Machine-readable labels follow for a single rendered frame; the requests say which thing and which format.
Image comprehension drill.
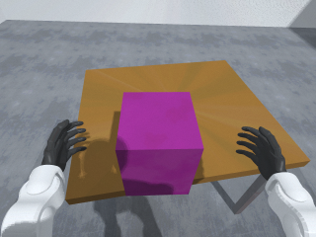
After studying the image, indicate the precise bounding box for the table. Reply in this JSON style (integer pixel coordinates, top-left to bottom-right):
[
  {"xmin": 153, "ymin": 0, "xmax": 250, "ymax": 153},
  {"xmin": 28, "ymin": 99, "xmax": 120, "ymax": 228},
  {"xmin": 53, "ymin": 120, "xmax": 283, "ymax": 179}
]
[{"xmin": 65, "ymin": 60, "xmax": 311, "ymax": 214}]

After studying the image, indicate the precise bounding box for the robot left forearm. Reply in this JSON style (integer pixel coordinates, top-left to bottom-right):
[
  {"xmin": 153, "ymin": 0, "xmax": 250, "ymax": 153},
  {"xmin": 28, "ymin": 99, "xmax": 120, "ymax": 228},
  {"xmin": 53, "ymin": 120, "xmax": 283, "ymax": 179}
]
[{"xmin": 0, "ymin": 164, "xmax": 65, "ymax": 237}]

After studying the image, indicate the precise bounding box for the robot right hand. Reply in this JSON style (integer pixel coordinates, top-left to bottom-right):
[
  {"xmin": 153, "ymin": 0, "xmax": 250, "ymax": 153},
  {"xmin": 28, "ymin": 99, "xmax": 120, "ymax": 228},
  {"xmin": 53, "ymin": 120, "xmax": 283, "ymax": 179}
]
[{"xmin": 236, "ymin": 126, "xmax": 287, "ymax": 181}]

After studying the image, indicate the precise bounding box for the robot right forearm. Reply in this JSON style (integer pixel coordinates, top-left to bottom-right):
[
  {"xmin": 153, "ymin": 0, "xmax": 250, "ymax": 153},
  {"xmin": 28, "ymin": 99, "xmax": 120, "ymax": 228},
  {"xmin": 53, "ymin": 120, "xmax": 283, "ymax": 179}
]
[{"xmin": 265, "ymin": 172, "xmax": 316, "ymax": 237}]

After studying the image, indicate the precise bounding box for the robot left hand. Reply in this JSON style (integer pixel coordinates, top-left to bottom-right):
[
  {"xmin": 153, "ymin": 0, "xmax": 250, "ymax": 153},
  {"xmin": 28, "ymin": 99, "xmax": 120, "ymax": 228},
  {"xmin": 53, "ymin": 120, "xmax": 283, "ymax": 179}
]
[{"xmin": 41, "ymin": 119, "xmax": 87, "ymax": 172}]

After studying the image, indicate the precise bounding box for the carton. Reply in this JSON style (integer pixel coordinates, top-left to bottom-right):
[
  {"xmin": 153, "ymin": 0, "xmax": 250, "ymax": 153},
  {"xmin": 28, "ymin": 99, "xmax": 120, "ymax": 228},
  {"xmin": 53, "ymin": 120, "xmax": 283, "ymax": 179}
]
[{"xmin": 116, "ymin": 92, "xmax": 204, "ymax": 197}]

